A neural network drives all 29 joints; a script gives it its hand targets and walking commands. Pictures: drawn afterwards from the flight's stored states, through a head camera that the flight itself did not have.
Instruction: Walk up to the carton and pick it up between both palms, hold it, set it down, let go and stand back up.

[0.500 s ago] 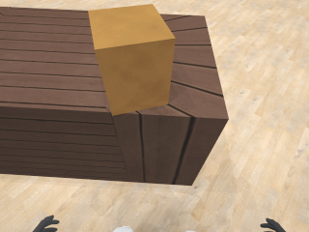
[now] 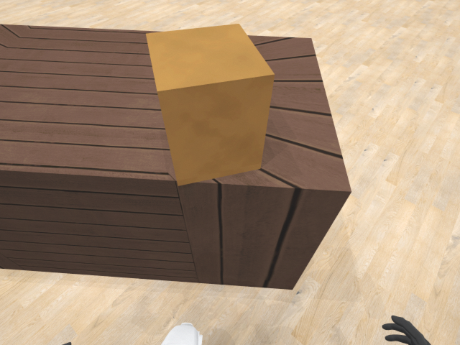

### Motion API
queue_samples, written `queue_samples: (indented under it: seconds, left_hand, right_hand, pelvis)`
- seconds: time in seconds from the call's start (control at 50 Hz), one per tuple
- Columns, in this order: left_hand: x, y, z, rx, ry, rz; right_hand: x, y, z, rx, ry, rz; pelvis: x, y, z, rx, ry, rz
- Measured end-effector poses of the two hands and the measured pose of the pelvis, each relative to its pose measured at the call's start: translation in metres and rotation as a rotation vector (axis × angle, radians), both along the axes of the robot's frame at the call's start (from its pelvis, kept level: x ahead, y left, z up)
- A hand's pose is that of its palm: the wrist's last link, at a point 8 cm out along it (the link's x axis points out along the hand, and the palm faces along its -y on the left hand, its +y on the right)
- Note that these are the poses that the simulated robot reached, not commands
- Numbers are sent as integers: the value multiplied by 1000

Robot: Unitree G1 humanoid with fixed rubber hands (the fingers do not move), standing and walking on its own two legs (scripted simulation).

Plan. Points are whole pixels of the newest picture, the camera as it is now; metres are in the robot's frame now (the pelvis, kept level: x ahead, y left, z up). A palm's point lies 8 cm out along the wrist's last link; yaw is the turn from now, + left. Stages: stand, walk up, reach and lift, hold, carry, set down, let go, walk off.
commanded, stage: walk up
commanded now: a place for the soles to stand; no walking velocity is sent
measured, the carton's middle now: (207, 106) +0.58 +0.05 +0.09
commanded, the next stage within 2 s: none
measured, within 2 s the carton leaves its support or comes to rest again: neither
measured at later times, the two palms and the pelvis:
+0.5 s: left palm (43, 332) +0.17 +0.34 -0.09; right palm (399, 327) +0.17 -0.31 -0.11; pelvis +0.09 +0.01 -0.01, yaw +1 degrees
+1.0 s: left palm (49, 302) +0.22 +0.34 -0.08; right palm (381, 294) +0.23 -0.29 -0.10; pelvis +0.11 +0.02 -0.01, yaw +1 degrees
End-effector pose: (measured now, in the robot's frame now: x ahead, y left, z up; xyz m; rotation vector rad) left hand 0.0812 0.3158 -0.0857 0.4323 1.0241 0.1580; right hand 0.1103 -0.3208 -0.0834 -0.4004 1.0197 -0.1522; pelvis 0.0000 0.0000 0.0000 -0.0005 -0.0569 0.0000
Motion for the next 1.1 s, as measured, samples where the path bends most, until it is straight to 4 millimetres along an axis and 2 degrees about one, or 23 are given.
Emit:
queue_samples:
  seconds: [0.1, 0.16, 0.24, 0.3, 0.4, 0.48, 0.56, 0.66, 0.76, 0.86, 1.1]
  left_hand:
    - [22, 31, -11, -4, -7, -6]
    - [42, 45, -19, -11, -30, -12]
    - [59, 48, -9, -16, -30, -14]
    - [67, 47, -3, -12, -16, -10]
    - [82, 37, 2, 8, -6, -5]
    - [90, 25, -4, 33, 9, 11]
    - [99, 19, 5, 43, 20, 23]
    - [115, 21, 4, 41, 28, 21]
    - [130, 23, 4, 37, 13, 15]
    - [136, 27, 2, 32, -4, 11]
    - [136, 28, 4, 27, -39, 7]
  right_hand:
    - [15, 21, 1, -15, 10, 4]
    - [3, 32, -6, -39, 51, -20]
    - [-16, 39, 0, -39, 128, -50]
    - [-16, 36, 5, -51, 155, -62]
    - [11, 25, -1, -48, 137, -58]
    - [49, 13, -22, -27, 98, -48]
    - [83, 16, -23, 1, 59, -36]
    - [100, 18, -24, -1, 68, -33]
    - [107, 20, -24, -7, 75, -36]
    - [119, 25, -21, -10, 47, -32]
    - [112, 26, -19, -12, 35, -34]
  pelvis:
    - [23, 24, -8, -31, -13, 2]
    - [36, 38, -15, -30, -25, 8]
    - [49, 42, -3, -34, -12, 9]
    - [59, 40, 3, -30, -2, 10]
    - [76, 28, 2, -9, 4, 12]
    - [89, 14, -10, 8, 2, 15]
    - [101, 11, -5, 13, 11, 17]
    - [115, 13, -5, 11, 29, 19]
    - [121, 16, -5, 9, 37, 20]
    - [120, 20, -5, 3, 35, 20]
    - [111, 22, -6, 1, 18, 21]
